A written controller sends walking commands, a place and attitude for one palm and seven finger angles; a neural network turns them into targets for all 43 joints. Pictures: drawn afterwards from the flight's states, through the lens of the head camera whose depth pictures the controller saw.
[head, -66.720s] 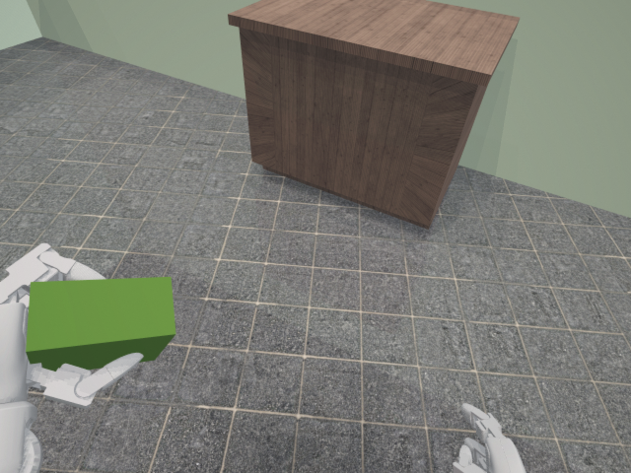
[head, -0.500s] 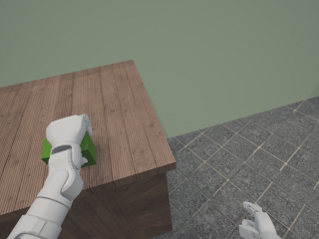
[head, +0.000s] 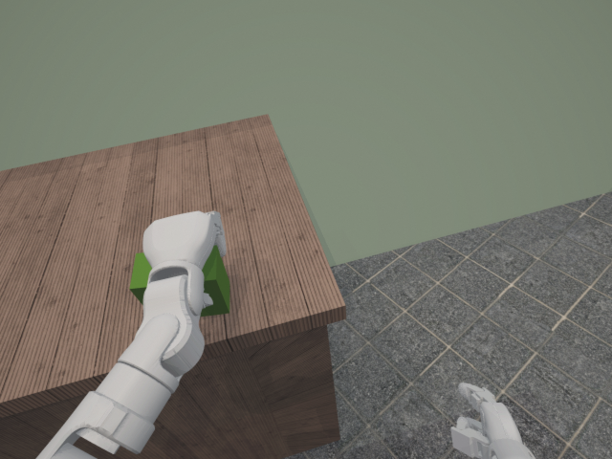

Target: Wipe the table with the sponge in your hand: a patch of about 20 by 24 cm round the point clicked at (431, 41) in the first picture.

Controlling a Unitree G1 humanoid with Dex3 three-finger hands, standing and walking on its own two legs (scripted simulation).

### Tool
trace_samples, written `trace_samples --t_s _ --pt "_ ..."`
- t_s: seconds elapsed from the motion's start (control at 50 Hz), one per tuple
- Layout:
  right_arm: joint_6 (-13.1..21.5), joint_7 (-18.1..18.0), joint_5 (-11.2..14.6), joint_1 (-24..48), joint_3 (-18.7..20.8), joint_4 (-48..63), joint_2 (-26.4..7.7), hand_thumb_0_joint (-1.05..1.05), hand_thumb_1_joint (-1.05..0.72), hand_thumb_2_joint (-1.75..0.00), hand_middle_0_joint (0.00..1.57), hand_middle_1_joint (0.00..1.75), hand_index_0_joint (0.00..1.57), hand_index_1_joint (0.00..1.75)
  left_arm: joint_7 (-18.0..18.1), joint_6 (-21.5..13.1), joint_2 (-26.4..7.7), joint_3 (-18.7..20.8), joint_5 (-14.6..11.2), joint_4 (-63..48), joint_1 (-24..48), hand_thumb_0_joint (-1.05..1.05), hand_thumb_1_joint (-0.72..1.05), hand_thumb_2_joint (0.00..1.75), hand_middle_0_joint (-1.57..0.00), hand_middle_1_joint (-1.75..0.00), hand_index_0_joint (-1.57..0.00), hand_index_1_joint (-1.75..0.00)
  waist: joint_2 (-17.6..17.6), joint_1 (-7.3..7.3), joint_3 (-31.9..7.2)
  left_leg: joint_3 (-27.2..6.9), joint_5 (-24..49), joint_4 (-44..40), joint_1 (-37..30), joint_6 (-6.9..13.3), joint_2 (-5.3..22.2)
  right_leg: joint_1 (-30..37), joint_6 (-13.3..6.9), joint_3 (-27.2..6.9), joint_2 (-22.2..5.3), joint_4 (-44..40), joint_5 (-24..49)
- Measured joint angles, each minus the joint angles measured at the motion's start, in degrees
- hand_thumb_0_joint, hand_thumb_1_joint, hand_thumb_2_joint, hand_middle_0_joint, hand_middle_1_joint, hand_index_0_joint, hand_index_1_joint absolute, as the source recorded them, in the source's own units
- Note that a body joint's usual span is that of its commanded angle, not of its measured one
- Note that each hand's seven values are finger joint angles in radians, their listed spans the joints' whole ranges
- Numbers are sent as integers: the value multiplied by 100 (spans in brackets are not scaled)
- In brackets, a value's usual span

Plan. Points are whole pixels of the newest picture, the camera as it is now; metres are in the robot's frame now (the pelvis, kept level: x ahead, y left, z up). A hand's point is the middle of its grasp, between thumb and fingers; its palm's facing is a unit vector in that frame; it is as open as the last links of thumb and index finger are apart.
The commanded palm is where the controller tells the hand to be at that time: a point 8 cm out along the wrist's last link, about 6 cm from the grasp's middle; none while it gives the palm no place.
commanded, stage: slide across to the third lane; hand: left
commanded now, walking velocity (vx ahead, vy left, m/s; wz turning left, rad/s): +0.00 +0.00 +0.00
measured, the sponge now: (188, 290) +0.32 +0.23 +0.05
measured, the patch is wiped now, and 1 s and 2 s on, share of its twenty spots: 1.00 1.00 1.00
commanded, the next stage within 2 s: wipe forward along the third lane in 0.16 s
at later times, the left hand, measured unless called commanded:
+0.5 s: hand (219, 246) +0.37 +0.18 +0.10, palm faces -0.03 -0.02 -1.00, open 9.6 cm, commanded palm +0.36 +0.18 +0.14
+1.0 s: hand (223, 221) +0.42 +0.19 +0.10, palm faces -0.08 +0.01 -1.00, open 9.6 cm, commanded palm +0.41 +0.21 +0.14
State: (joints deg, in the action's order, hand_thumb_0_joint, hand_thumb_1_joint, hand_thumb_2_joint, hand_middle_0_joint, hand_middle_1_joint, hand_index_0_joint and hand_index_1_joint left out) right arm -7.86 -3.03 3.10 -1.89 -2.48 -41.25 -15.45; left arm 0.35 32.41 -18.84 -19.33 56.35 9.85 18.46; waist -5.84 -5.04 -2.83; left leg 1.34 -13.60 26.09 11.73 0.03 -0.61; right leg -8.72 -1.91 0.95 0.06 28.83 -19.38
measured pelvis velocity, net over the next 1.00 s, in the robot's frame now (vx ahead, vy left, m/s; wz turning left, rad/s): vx -0.01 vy -0.02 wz -0.01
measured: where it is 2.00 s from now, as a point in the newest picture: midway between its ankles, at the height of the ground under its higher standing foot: outside the picture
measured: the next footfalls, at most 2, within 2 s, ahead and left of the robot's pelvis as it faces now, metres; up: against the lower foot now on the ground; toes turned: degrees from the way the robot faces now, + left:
none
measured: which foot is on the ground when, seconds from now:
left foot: down 0.00-1.00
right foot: down 0.00-1.00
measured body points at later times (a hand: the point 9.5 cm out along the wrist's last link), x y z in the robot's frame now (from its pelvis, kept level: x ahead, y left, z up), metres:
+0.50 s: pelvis -0.01 -0.01 +0.00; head -0.03 -0.05 +0.45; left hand +0.37 +0.18 +0.16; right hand +0.17 -0.25 -0.12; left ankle +0.00 +0.12 -0.74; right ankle -0.04 -0.10 -0.74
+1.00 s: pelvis -0.01 -0.02 +0.00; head +0.00 -0.05 +0.45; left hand +0.42 +0.19 +0.16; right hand +0.09 -0.28 -0.14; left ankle +0.00 +0.12 -0.74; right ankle -0.04 -0.10 -0.74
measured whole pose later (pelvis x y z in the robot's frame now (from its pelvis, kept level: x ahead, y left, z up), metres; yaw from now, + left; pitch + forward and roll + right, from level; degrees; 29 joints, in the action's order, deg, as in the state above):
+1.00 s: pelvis -0.01 -0.02 +0.00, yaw -1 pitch +5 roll +1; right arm -7.5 -4.9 3.1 -10.1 -0.8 -46.2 -16.3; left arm 4.6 21.2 -20.4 -11.8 56.4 53.0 46.1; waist -3.7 1.8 -4.7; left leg 1.2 -12.6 27.7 20.0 -0.9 1.6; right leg -17.2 -3.3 0.9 2.3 30.0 -17.9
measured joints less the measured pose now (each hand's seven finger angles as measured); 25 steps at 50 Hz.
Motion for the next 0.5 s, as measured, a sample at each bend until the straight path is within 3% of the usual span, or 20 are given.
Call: trace_samples --t_s 0.24,0.5 --pt "-36 0 27 16 -71 -141 63 1 -91 -90 20 29 20 30 67 241 197 -286 -57 968 734 -1 -52 105 -79 -140 -83 -143 59 82 15 -22 152 -109 34 -40 38 -63 -41 20 40 -43 113" --pt "-2 -150 15 -189 -14 -366 -26 1 -91 -90 20 29 20 30 150 -221 290 -4 -120 2277 1576 0 -55 106 -82 -138 -86 -140 136 241 -32 -41 209 -110 215 -80 79 -260 -78 37 83 -11 151"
